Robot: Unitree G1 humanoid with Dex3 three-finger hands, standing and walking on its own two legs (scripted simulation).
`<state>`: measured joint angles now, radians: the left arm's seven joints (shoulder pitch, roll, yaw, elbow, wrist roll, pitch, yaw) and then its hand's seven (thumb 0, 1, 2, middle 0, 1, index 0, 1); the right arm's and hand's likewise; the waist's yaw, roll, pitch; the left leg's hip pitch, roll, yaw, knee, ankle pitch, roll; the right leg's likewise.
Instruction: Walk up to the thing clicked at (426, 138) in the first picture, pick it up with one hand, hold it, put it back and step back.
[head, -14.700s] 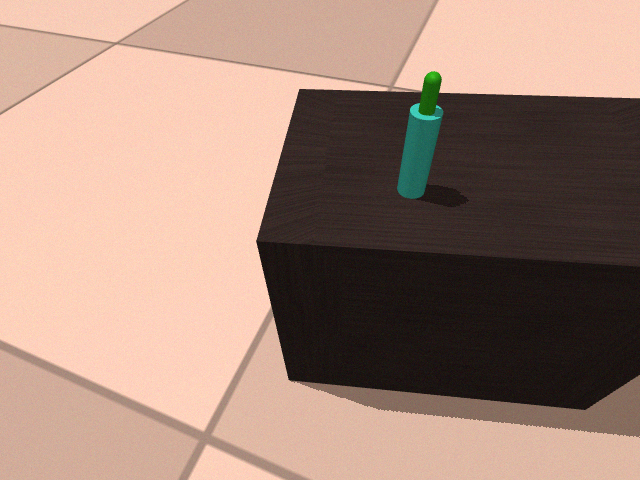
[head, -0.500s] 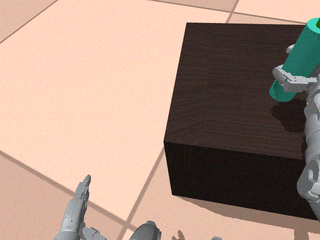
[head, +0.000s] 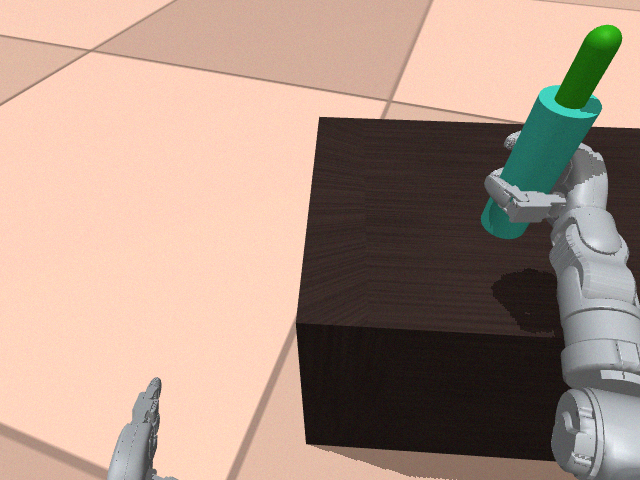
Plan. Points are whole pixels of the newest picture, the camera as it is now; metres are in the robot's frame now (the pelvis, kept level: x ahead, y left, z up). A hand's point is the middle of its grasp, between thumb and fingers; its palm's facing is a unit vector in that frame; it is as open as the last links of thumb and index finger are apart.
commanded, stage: lift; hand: right
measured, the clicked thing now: (544, 147) +0.43 -0.19 +0.22
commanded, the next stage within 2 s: hold in 0.84 s
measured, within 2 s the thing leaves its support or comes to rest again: neither
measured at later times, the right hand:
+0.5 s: hand (550, 204) +0.35 -0.18 +0.21, palm faces +0.14 +0.99 -0.01, open 8.1 cm
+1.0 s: hand (569, 216) +0.31 -0.17 +0.23, palm faces +0.14 +0.99 -0.01, open 8.1 cm
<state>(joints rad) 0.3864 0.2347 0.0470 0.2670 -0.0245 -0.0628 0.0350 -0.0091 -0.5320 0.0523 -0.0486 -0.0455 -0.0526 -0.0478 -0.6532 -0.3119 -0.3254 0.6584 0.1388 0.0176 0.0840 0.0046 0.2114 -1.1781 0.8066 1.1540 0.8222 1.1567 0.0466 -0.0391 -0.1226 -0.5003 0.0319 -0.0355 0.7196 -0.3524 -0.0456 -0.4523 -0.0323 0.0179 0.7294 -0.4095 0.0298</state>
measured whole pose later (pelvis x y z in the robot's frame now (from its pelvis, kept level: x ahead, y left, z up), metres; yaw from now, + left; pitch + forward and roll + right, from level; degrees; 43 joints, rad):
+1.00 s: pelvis -0.04 +0.00 +0.01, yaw -1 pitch -2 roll +0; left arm 0.30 0.23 0.08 0.51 -0.03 -0.16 0.04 -0.01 -0.54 0.05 -0.04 -0.04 -0.05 -0.05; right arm -0.37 -0.25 -0.28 -0.02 0.22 0.49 0.03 0.00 0.21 -1.19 0.82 1.14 0.83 1.14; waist 0.01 -0.08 -0.06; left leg -0.31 0.04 -0.01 0.60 -0.26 -0.04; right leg -0.27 -0.02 0.04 0.61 -0.31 0.03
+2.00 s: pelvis -0.02 +0.00 +0.02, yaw -2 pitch -2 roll +0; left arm 0.28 0.24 0.09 0.57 -0.03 -0.20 0.04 -0.01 -0.54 0.05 -0.05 -0.05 -0.06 -0.05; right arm -0.36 -0.27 -0.31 -0.12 0.22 0.60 0.06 0.00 0.21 -1.19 0.82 1.14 0.83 1.14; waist 0.00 -0.07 -0.07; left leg -0.26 0.05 -0.01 0.57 -0.27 -0.05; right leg -0.23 -0.02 0.04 0.59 -0.32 0.03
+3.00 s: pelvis -0.03 +0.00 +0.02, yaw -2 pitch -3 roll +0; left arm 0.26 0.24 0.08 0.58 -0.03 -0.20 0.04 -0.01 -0.55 0.05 -0.05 -0.05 -0.06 -0.05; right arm -0.35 -0.25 -0.29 -0.11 0.22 0.59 0.06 0.00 0.21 -1.19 0.82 1.14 0.84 1.13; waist 0.01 -0.08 -0.06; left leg -0.26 0.04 -0.01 0.57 -0.26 -0.04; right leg -0.22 -0.02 0.04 0.58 -0.31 0.03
